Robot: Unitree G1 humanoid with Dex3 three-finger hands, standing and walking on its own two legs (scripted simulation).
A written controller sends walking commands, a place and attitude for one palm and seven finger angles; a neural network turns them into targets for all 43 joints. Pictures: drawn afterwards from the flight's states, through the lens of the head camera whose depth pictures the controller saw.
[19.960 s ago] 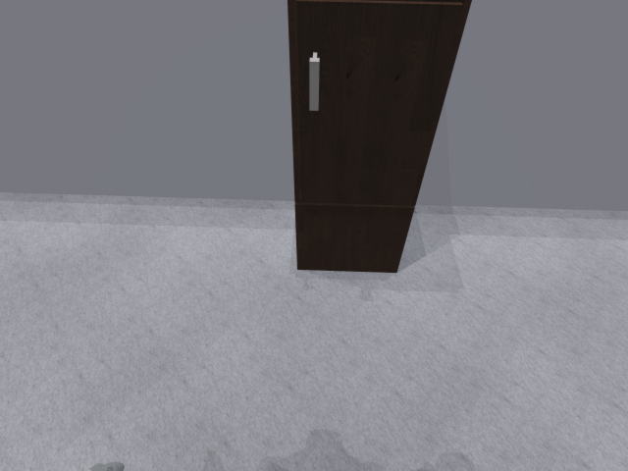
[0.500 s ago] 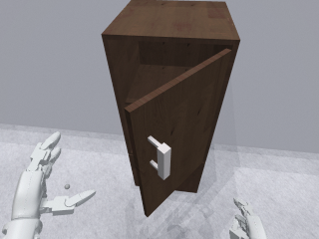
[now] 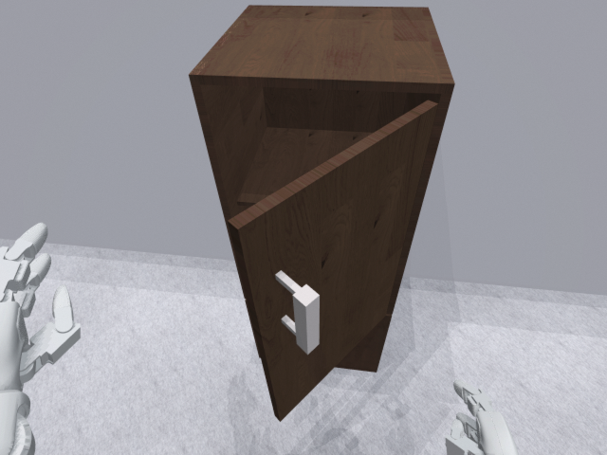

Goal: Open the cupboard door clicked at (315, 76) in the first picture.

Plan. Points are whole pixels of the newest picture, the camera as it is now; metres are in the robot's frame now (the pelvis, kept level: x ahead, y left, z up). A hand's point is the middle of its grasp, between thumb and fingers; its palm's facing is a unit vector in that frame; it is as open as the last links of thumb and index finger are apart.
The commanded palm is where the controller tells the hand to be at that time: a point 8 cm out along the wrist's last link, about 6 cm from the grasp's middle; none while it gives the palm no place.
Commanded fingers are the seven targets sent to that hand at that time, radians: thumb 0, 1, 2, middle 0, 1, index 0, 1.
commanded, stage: draw the hand back to the body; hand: left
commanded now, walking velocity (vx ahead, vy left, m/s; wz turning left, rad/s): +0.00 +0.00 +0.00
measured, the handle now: (296, 311) +0.29 +0.05 +0.05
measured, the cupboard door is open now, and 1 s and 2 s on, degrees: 52 52 52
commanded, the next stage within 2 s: step back with the hand held close in 0.22 s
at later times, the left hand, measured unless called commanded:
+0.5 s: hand (85, 323) +0.19 +0.25 +0.16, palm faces +0.40 -0.79 -0.47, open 7.4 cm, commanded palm +0.13 +0.29 +0.17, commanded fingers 0.00 0.90 0.90 -0.20 -0.30 -0.20 -0.30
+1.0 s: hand out of the picture +0.11 +0.29 +0.15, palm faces +0.39 -0.77 -0.50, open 7.4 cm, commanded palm +0.04 +0.33 +0.17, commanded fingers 0.00 0.90 0.90 -0.20 -0.30 -0.20 -0.30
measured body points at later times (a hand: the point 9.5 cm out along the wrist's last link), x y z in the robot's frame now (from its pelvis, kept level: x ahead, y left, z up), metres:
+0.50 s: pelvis -0.01 -0.01 +0.00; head -0.01 -0.03 +0.45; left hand +0.16 +0.29 +0.18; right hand +0.19 -0.24 -0.09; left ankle +0.01 +0.11 -0.74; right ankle -0.06 -0.12 -0.74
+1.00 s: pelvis -0.09 +0.03 -0.01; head -0.07 +0.04 +0.44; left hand +0.08 +0.33 +0.18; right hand +0.08 -0.21 -0.09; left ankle +0.01 +0.11 -0.74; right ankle -0.06 -0.12 -0.74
